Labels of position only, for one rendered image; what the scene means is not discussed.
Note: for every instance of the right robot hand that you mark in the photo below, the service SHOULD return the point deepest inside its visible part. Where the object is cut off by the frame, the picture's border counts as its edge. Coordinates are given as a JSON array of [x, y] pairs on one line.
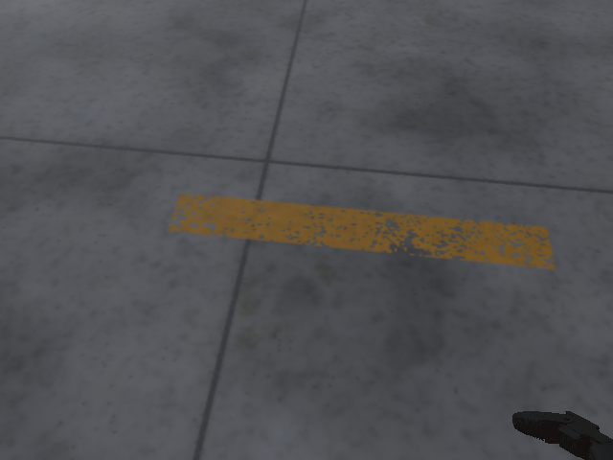
[[572, 432]]

